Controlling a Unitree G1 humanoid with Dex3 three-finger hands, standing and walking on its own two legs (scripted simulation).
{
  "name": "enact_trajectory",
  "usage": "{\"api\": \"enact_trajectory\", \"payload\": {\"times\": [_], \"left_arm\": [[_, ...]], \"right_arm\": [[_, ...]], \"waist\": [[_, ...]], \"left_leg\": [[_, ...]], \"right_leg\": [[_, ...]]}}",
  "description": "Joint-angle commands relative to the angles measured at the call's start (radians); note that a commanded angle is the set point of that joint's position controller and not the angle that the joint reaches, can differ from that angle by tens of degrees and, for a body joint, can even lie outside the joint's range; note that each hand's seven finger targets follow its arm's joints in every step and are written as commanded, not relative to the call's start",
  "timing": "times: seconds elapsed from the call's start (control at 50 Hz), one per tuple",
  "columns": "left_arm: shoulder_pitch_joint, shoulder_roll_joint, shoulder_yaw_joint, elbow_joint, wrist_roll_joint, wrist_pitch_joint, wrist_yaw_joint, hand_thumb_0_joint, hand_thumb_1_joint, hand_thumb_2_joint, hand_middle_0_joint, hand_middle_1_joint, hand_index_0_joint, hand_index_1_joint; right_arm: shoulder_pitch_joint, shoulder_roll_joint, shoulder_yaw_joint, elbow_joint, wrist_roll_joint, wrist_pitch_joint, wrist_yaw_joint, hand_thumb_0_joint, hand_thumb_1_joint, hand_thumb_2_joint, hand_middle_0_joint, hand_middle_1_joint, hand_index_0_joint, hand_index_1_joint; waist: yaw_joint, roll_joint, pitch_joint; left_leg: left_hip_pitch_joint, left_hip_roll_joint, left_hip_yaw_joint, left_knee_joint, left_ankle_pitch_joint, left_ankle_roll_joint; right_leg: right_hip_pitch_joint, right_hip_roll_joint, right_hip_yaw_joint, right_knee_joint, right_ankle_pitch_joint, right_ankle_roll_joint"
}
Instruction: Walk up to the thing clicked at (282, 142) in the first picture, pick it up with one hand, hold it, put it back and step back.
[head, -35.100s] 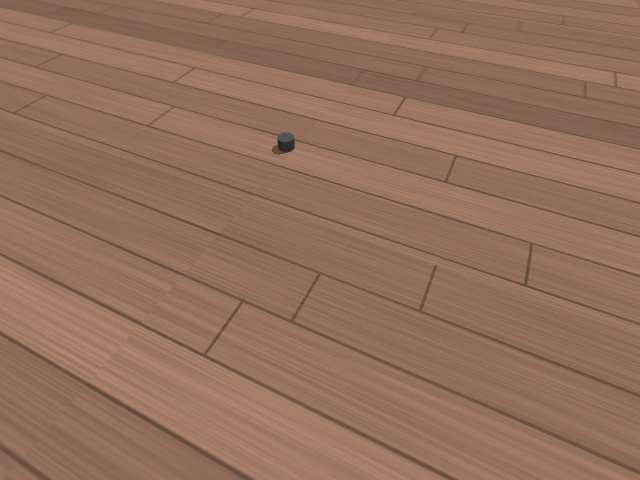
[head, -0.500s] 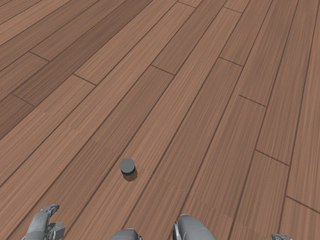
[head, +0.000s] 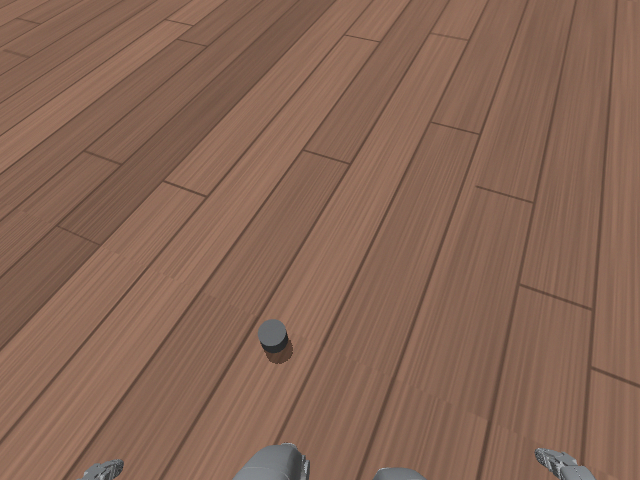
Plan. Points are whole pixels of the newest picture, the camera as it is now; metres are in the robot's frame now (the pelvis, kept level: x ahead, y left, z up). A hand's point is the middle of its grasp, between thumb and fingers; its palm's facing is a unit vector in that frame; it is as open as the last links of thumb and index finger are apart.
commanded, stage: step back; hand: left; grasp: from above
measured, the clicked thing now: (273, 336) +0.57 +0.20 -0.73
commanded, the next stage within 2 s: none
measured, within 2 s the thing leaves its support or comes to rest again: neither
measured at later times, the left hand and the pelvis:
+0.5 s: hand out of the picture -0.06 +0.29 -0.15, palm faces +0.06 -0.93 -0.35, open 7.4 cm; pelvis -0.15 +0.02 +0.01, yaw +2 degrees
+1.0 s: hand out of the picture -0.22 +0.24 -0.13, palm faces +0.07 -0.90 -0.43, open 7.4 cm; pelvis -0.32 -0.04 -0.01, yaw +5 degrees
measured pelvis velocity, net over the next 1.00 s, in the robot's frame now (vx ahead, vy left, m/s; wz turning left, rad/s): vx -0.32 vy -0.04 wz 0.09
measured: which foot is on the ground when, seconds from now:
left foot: up 0.00-0.22, down 0.24-0.70, up 0.72-1.00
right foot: down 0.00-0.28, up 0.30-0.66, down 0.68-1.00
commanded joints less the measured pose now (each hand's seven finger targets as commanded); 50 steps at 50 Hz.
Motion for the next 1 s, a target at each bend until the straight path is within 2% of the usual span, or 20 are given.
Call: {"api": "enact_trajectory", "payload": {"times": [0.0,0.1,0.14,0.2,0.22,0.24,0.26,0.28,0.3,0.36,0.52,0.64,0.66,0.68,0.7,0.72,0.78,0.88,0.92,0.98], "left_arm": [[-0.104,0.223,0.064,-0.140,-0.001,-0.035,0.026,0.000,0.900,0.900,-0.200,-0.300,-0.200,-0.300],[0.004,0.219,0.066,-0.158,0.006,-0.024,0.028,0.000,0.900,0.900,-0.200,-0.300,-0.200,-0.300],[-0.007,0.235,0.068,-0.175,0.006,-0.018,0.030,0.000,0.900,0.900,-0.200,-0.300,-0.200,-0.300],[-0.028,0.249,0.063,-0.184,-0.010,0.007,0.019,0.000,0.900,0.900,-0.200,-0.300,-0.200,-0.300],[-0.029,0.229,0.055,-0.192,-0.014,0.013,0.014,0.000,0.900,0.900,-0.200,-0.300,-0.200,-0.300],[-0.023,0.193,0.045,-0.203,-0.017,0.014,0.011,0.000,0.900,0.900,-0.200,-0.300,-0.200,-0.300],[-0.073,0.202,0.056,-0.214,-0.017,0.010,0.019,0.000,0.900,0.900,-0.200,-0.300,-0.200,-0.300],[-0.125,0.232,0.074,-0.208,-0.001,0.008,0.029,0.000,0.900,0.900,-0.200,-0.300,-0.200,-0.300],[-0.101,0.251,0.076,-0.193,0.000,0.010,0.026,0.000,0.900,0.900,-0.200,-0.300,-0.200,-0.300],[0.041,0.213,0.075,-0.131,-0.024,0.013,0.016,0.000,0.900,0.900,-0.200,-0.300,-0.200,-0.300],[0.020,0.198,0.068,-0.151,-0.012,0.001,0.014,0.000,0.900,0.900,-0.200,-0.300,-0.200,-0.300],[0.214,0.204,0.077,-0.033,-0.001,-0.011,-0.002,0.000,0.900,0.900,-0.200,-0.300,-0.200,-0.300],[0.197,0.250,0.089,-0.043,0.012,-0.015,-0.004,0.000,0.900,0.900,-0.200,-0.300,-0.200,-0.300],[0.165,0.336,0.110,-0.075,0.020,-0.017,-0.006,0.000,0.900,0.900,-0.200,-0.300,-0.200,-0.300],[0.063,0.432,0.122,-0.132,0.024,-0.011,-0.002,0.000,0.900,0.900,-0.200,-0.300,-0.200,-0.300],[-0.018,0.410,0.115,-0.158,0.020,-0.014,0.003,0.000,0.900,0.900,-0.200,-0.300,-0.200,-0.300],[-0.133,0.256,0.082,-0.173,0.013,-0.019,0.013,0.000,0.900,0.900,-0.200,-0.300,-0.200,-0.300],[0.026,0.226,0.081,-0.175,0.020,-0.019,0.029,0.000,0.900,0.900,-0.200,-0.300,-0.200,-0.300],[0.047,0.233,0.084,-0.180,0.017,-0.014,0.038,0.000,0.900,0.900,-0.200,-0.300,-0.200,-0.300],[0.008,0.244,0.074,-0.196,0.001,0.001,0.035,0.000,0.900,0.900,-0.200,-0.300,-0.200,-0.300]], "right_arm": [[0.068,-0.197,-0.047,-0.050,0.000,-0.028,-0.014,0.000,-0.900,-0.900,0.200,0.300,0.200,0.300],[0.071,-0.187,-0.033,-0.085,0.000,-0.042,-0.028,0.000,-0.900,-0.900,0.200,0.300,0.200,0.300],[0.098,-0.185,-0.036,-0.089,-0.009,-0.046,-0.027,0.000,-0.900,-0.900,0.200,0.300,0.200,0.300],[0.161,-0.179,-0.053,-0.059,-0.024,-0.054,-0.021,0.000,-0.900,-0.900,0.200,0.300,0.200,0.300],[0.157,-0.204,-0.065,-0.061,-0.038,-0.054,-0.021,0.000,-0.900,-0.900,0.200,0.300,0.200,0.300],[0.157,-0.282,-0.084,-0.069,-0.054,-0.054,-0.020,0.000,-0.900,-0.900,0.200,0.300,0.200,0.300],[0.090,-0.382,-0.100,-0.093,-0.053,-0.051,-0.010,0.000,-0.900,-0.900,0.200,0.300,0.200,0.300],[0.055,-0.404,-0.104,-0.109,-0.051,-0.055,-0.014,0.000,-0.900,-0.900,0.200,0.300,0.200,0.300],[0.011,-0.372,-0.098,-0.117,-0.049,-0.062,-0.021,0.000,-0.900,-0.900,0.200,0.300,0.200,0.300],[-0.056,-0.252,-0.063,-0.137,-0.046,-0.064,-0.026,0.000,-0.900,-0.900,0.200,0.300,0.200,0.300],[0.070,-0.274,-0.082,-0.143,-0.033,-0.056,-0.032,0.000,-0.900,-0.900,0.200,0.300,0.200,0.300],[-0.033,-0.294,-0.085,-0.171,-0.028,-0.025,-0.022,0.000,-0.900,-0.900,0.200,0.300,0.200,0.300],[-0.021,-0.258,-0.075,-0.174,-0.020,-0.020,-0.020,0.000,-0.900,-0.900,0.200,0.300,0.200,0.300],[-0.005,-0.192,-0.057,-0.190,-0.013,-0.021,-0.025,0.000,-0.900,-0.900,0.200,0.300,0.200,0.300],[-0.050,-0.222,-0.074,-0.196,-0.018,-0.019,-0.042,0.000,-0.900,-0.900,0.200,0.300,0.200,0.300],[-0.026,-0.268,-0.091,-0.172,-0.017,-0.021,-0.042,0.000,-0.900,-0.900,0.200,0.300,0.200,0.300],[0.091,-0.219,-0.067,-0.105,-0.008,-0.023,-0.028,0.000,-0.900,-0.900,0.200,0.300,0.200,0.300],[0.074,-0.188,-0.043,-0.122,-0.015,-0.047,-0.038,0.000,-0.900,-0.900,0.200,0.300,0.200,0.300],[0.080,-0.180,-0.043,-0.130,-0.024,-0.055,-0.039,0.000,-0.900,-0.900,0.200,0.300,0.200,0.300],[0.166,-0.177,-0.052,-0.095,-0.031,-0.057,-0.033,0.000,-0.900,-0.900,0.200,0.300,0.200,0.300]], "waist": [[-0.016,-0.130,-0.134],[0.039,-0.161,-0.248],[0.026,-0.204,-0.282],[-0.012,-0.159,-0.282],[-0.013,-0.120,-0.262],[-0.016,0.062,-0.253],[-0.037,0.252,-0.202],[-0.074,0.243,-0.149],[-0.041,0.208,-0.126],[0.049,0.095,-0.140],[-0.047,0.163,-0.222],[0.034,0.181,-0.279],[0.025,0.044,-0.247],[0.027,-0.218,-0.193],[0.070,-0.341,-0.142],[0.036,-0.314,-0.079],[-0.048,-0.165,-0.089],[0.044,-0.207,-0.182],[0.056,-0.220,-0.234],[0.019,-0.205,-0.277]], "left_leg": [[-0.034,-0.041,-0.100,0.201,0.001,-0.022],[-0.113,0.019,-0.044,-0.047,-0.043,-0.055],[-0.024,0.084,-0.026,-0.242,-0.019,-0.037],[0.168,0.060,0.057,-0.599,0.300,-0.017],[0.240,0.105,-0.012,-0.598,0.369,0.004],[0.305,0.278,-0.243,-0.620,0.397,0.062],[0.177,0.471,-0.450,-0.671,0.464,0.199],[0.015,0.538,-0.537,-0.693,0.465,0.294],[0.005,0.529,-0.477,-0.678,0.479,0.297],[0.144,0.316,-0.150,-0.577,0.649,0.163],[0.362,0.378,-0.192,-0.503,0.655,0.243],[0.079,0.296,-0.131,-0.425,0.384,0.119],[-0.046,0.214,-0.098,-0.341,0.230,0.066],[-0.237,0.033,-0.036,-0.137,-0.012,-0.001],[-0.121,0.014,-0.069,0.104,-0.126,-0.029],[-0.052,0.046,-0.114,0.209,-0.088,-0.025],[-0.066,-0.035,-0.116,0.261,0.064,-0.014],[-0.173,0.007,-0.054,0.044,-0.024,-0.048],[-0.137,0.055,-0.031,-0.111,-0.058,-0.043],[0.045,0.078,0.030,-0.423,0.107,-0.012]], "right_leg": [[-0.012,-0.224,0.199,-0.250,0.392,-0.161],[0.298,-0.243,0.191,-0.158,0.534,-0.180],[0.286,-0.264,0.188,-0.114,0.556,-0.165],[0.177,-0.185,0.111,-0.008,0.435,-0.094],[0.043,-0.158,0.115,-0.002,0.297,-0.051],[-0.139,-0.067,0.073,0.103,0.064,-0.007],[-0.214,0.074,0.009,0.302,-0.281,0.032],[-0.156,0.057,0.138,0.493,-0.347,0.042],[-0.162,0.038,0.160,0.593,-0.298,0.038],[-0.257,0.099,0.169,0.681,-0.161,0.029],[-0.222,0.017,0.089,0.341,-0.219,0.094],[0.149,-0.014,-0.043,-0.171,0.039,0.019],[0.162,-0.076,0.105,-0.206,-0.021,-0.012],[0.131,-0.274,0.402,-0.290,-0.094,-0.079],[-0.185,-0.447,0.545,-0.382,-0.139,-0.240],[-0.324,-0.455,0.558,-0.418,-0.187,-0.248],[-0.184,-0.207,0.143,-0.266,0.108,-0.099],[0.194,-0.241,0.148,-0.157,0.402,-0.148],[0.287,-0.292,0.176,-0.101,0.541,-0.171],[0.233,-0.267,0.131,-0.001,0.555,-0.129]]}}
